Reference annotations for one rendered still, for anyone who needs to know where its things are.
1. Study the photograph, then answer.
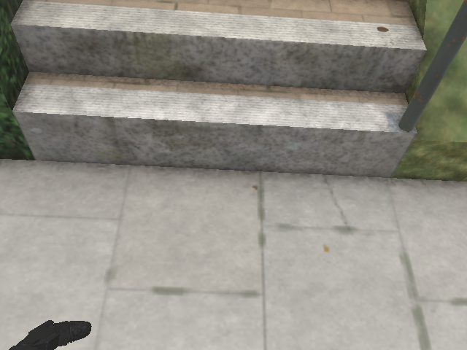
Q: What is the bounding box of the left robot hand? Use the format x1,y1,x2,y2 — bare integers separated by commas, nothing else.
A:
9,320,92,350

